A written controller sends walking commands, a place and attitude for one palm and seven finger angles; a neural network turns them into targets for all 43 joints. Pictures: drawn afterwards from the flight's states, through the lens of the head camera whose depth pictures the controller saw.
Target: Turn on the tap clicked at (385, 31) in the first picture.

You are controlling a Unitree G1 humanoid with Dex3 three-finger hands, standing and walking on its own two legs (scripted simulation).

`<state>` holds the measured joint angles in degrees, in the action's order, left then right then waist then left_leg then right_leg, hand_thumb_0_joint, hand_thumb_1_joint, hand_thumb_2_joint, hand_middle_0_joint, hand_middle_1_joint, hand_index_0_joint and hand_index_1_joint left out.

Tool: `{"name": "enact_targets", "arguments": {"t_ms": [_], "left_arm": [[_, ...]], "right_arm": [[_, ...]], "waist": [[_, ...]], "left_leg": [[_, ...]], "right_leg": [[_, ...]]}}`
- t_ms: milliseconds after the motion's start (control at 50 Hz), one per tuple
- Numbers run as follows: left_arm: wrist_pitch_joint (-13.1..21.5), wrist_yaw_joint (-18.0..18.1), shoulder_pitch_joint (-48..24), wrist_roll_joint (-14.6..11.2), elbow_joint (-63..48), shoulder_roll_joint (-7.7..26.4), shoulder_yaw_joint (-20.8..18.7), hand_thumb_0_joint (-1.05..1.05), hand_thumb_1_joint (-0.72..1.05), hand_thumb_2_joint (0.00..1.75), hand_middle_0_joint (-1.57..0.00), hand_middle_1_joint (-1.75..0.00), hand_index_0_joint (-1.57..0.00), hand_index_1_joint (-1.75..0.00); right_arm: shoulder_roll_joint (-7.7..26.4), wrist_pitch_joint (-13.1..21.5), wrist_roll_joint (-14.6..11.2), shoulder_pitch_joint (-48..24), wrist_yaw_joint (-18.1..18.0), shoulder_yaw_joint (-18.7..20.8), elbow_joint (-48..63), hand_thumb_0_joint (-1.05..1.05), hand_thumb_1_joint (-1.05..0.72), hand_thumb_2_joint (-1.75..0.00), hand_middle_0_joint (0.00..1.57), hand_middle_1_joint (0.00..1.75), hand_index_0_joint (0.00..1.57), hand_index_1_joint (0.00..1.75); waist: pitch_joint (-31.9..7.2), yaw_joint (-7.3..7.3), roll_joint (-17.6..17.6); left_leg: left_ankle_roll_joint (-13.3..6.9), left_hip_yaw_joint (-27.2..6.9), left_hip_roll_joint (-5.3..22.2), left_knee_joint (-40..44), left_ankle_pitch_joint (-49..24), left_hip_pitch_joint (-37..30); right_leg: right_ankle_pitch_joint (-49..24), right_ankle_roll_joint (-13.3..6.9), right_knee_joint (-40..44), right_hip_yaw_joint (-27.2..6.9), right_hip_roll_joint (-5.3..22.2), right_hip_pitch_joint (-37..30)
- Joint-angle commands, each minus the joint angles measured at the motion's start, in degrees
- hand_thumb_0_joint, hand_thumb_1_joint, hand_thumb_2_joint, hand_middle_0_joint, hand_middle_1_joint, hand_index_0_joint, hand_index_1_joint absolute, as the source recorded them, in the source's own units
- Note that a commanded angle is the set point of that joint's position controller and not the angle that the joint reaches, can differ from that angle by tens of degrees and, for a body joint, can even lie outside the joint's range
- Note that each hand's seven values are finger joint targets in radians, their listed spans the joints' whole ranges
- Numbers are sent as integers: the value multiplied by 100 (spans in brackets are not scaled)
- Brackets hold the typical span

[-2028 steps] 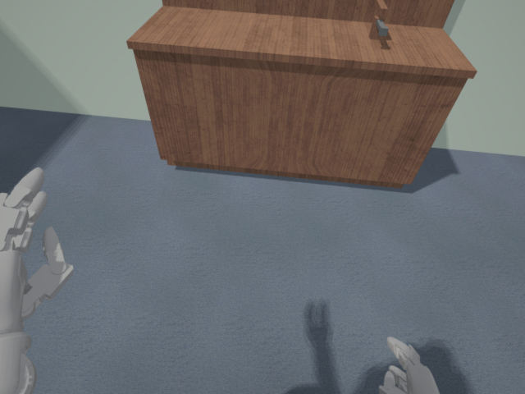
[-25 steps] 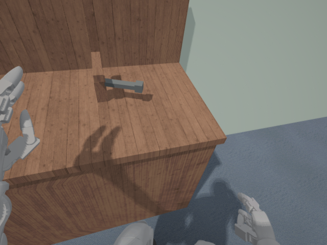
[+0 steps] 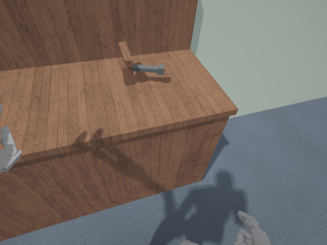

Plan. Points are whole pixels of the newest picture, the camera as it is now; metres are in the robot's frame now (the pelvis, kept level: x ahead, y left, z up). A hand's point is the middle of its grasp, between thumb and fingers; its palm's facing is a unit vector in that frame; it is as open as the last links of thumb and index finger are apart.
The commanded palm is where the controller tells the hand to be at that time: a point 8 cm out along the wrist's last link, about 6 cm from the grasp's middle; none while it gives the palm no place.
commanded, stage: come to a stop and stand still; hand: left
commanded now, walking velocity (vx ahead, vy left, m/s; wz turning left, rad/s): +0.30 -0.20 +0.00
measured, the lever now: (161, 69) +0.70 +0.10 +0.05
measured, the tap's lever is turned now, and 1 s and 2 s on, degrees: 68 68 68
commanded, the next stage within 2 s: look again from close up in 1.06 s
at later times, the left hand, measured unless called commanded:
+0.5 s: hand out of the picture +0.13 +0.28 +0.19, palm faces +0.40 -0.87 -0.30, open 7.4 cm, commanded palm +0.06 +0.32 +0.19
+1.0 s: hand (32, 206) +0.13 +0.21 +0.17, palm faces +0.36 -0.84 -0.40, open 7.4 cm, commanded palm +0.07 +0.26 +0.19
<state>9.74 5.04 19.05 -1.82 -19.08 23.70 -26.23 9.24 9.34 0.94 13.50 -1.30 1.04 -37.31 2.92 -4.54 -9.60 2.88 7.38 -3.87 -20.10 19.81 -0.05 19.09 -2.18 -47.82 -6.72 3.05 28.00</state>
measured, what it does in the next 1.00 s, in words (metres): steps on the spot: right foot, then right foot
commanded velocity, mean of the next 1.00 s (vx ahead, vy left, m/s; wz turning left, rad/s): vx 0.13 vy -0.01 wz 0.00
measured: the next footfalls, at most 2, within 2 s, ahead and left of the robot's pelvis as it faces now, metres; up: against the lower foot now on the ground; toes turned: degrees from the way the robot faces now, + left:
right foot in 0.12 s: +0.07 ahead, -0.03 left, +0.00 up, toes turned +5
right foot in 0.74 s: -0.01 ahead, -0.12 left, +0.00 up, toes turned -6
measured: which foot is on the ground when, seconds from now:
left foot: down 0.00-0.76, up 0.78-1.00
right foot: up 0.00-0.10, down 0.12-0.30, up 0.32-0.72, down 0.74-1.00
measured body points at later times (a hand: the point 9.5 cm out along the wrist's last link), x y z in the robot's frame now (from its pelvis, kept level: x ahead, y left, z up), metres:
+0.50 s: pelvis -0.09 +0.04 +0.02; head -0.09 +0.07 +0.47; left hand +0.11 +0.33 +0.21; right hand +0.03 -0.18 -0.07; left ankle -0.10 +0.13 -0.72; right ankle -0.08 -0.08 -0.61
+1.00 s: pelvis -0.09 -0.02 +0.01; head -0.07 -0.02 +0.46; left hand +0.10 +0.26 +0.19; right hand +0.07 -0.28 -0.07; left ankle -0.03 +0.12 -0.70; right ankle -0.05 -0.11 -0.72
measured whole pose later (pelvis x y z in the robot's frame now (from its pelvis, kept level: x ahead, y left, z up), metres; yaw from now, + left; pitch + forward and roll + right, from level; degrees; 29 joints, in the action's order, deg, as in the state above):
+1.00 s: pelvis -0.09 -0.02 +0.01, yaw +0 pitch -2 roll +2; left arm 10.5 6.9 27.6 -2.6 -28.4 20.0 -19.6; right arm 13.5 6.8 -0.7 12.4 -2.5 2.3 -35.6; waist 5.2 -0.1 -1.7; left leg -0.5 2.4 1.9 -38.8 14.4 20.8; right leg 14.2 -2.4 -31.8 5.0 2.1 15.4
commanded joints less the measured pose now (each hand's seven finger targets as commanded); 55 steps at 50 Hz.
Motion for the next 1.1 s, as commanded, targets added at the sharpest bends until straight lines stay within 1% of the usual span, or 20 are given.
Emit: {"name": "enact_targets", "arguments": {"t_ms": [0,20,60,100,160,220,260,280,320,340,380,420,540,660,700,740,760,800,960,1080], "left_arm": [[479,-86,-1647,121,-2469,968,80,0,90,90,-20,-30,-20,-30],[450,-167,-1795,160,-2601,639,244,0,90,90,-20,-30,-20,-30],[251,-174,-566,170,-2285,790,-65,0,90,90,-20,-30,-20,-30],[301,-192,90,-106,-2297,1195,-505,0,90,90,-20,-30,-20,-30],[323,-126,272,-206,-1995,1234,-936,0,90,90,-20,-30,-20,-30],[402,-58,-188,-265,-2416,1152,-805,0,90,90,-20,-30,-20,-30],[467,34,-206,-193,-2224,1069,-678,0,90,90,-20,-30,-20,-30],[575,87,-661,-112,-2356,975,-496,0,90,90,-20,-30,-20,-30],[669,15,-1361,-34,-2220,1025,-293,0,90,90,-20,-30,-20,-30],[614,-48,-1406,70,-2173,749,83,0,90,90,-20,-30,-20,-30],[403,-16,-860,95,-1958,350,373,0,90,90,-20,-30,-20,-30],[347,10,-267,48,-2217,500,160,0,90,90,-20,-30,-20,-30],[485,85,297,0,-2656,993,-511,0,90,90,-20,-30,-20,-30],[478,241,348,-36,-1810,990,-579,0,90,90,-20,-30,-20,-30],[411,262,427,-18,-1346,880,-418,0,90,90,-20,-30,-20,-30],[401,255,245,-69,-1218,946,-301,0,90,90,-20,-30,-20,-30],[448,263,98,-108,-1230,1028,-406,0,90,90,-20,-30,-20,-30],[413,176,183,-138,-1252,729,-65,0,90,90,-20,-30,-20,-30],[531,483,261,-115,-2536,1063,-387,0,90,90,-20,-30,-20,-30],[586,426,231,-66,-2048,1012,-449,0,90,90,-20,-30,-20,-30]], "right_arm": [[712,283,63,-795,108,269,1033,0,-90,-90,20,30,20,30],[844,269,-79,-820,238,329,1075,0,-90,-90,20,30,20,30],[1111,127,-257,-540,343,490,1302,0,-90,-90,20,30,20,30],[903,84,-316,-504,273,513,1405,0,-90,-90,20,30,20,30],[849,-147,-200,-402,195,405,1180,0,-90,-90,20,30,20,30],[738,-114,-265,-532,84,295,1165,0,-90,-90,20,30,20,30],[824,67,-178,-185,-33,164,993,0,-90,-90,20,30,20,30],[894,178,-69,-255,-12,218,978,0,-90,-90,20,30,20,30],[823,373,-70,-419,118,182,1021,0,-90,-90,20,30,20,30],[840,341,-32,-446,202,176,1008,0,-90,-90,20,30,20,30],[993,221,-193,-206,275,309,1022,0,-90,-90,20,30,20,30],[1100,195,-193,-110,287,423,1117,0,-90,-90,20,30,20,30],[877,-40,-141,-148,139,351,1125,0,-90,-90,20,30,20,30],[911,-18,-130,-272,-56,266,1135,0,-90,-90,20,30,20,30],[871,-12,-173,-254,-48,259,1032,0,-90,-90,20,30,20,30],[794,3,-238,-412,-44,286,1088,0,-90,-90,20,30,20,30],[822,5,-188,-372,-36,248,999,0,-90,-90,20,30,20,30],[981,9,-247,-377,-17,345,920,0,-90,-90,20,30,20,30],[749,152,-122,-669,-162,221,1052,0,-90,-90,20,30,20,30],[920,223,-272,-586,-103,247,1095,0,-90,-90,20,30,20,30]], "waist": [[324,404,2406],[180,340,1738],[-807,124,1162],[-651,276,-372],[-303,459,97],[-387,547,415],[-578,567,2260],[-374,590,3256],[-63,549,3024],[442,580,2457],[199,525,1416],[-281,505,1803],[-450,577,2394],[-639,427,2424],[-823,372,1229],[-667,397,-452],[-371,464,-231],[-217,502,-220],[-543,310,681],[-947,305,2163]], "left_leg": [[-1013,-1556,2093,-104,-3463,1217],[-1119,-1379,2131,-308,-2744,1521],[-911,-582,1090,-2638,-775,1824],[-553,-453,-269,-4853,1104,1981],[-366,-870,237,-5074,762,1992],[-597,-1139,665,-2392,739,396],[-633,-1099,488,419,201,-4],[-728,-2086,1254,722,-259,289],[-1118,-3774,2185,811,-485,1274],[-875,-3747,2186,761,-556,1099],[-966,-2696,1843,247,-881,917],[-930,-2171,1562,13,-1391,559],[-646,-2455,1799,305,-1224,-74],[-923,-1542,1565,-8,101,1640],[-756,-1066,986,-1366,477,2653],[-459,-782,220,-4157,780,3883],[-305,-939,330,-4811,578,4022],[-247,-1203,568,-4559,3,3408],[-387,-232,377,-909,-793,1053],[-727,-1454,1352,-257,-1614,966]], "right_leg": [[1011,-105,88,636,-382,-371],[612,-94,183,611,-431,-1014],[-477,-337,1260,579,-284,-2228],[234,-1037,2798,-1629,687,-864],[3291,-1295,3831,-2414,1194,883],[2544,-947,2938,-1238,895,1686],[1426,-331,-174,505,-648,1008],[1178,-70,-2146,1051,-1115,1206],[840,54,-3655,245,-875,1527],[381,1,-3412,65,-619,1990],[-171,-2,-2864,425,-607,1593],[-129,-20,-2638,770,-734,1332],[14,98,-1045,998,-558,1398],[-32,72,1970,1425,-508,-1767],[-302,-71,2523,759,-21,-3108],[-419,-855,3155,-1860,1753,-3088],[-1013,-982,3212,-1827,1969,-2583],[787,-862,3449,-1443,1708,-1482],[-85,-428,2880,41,1057,-1089],[-547,204,1709,781,8,-1534]]}}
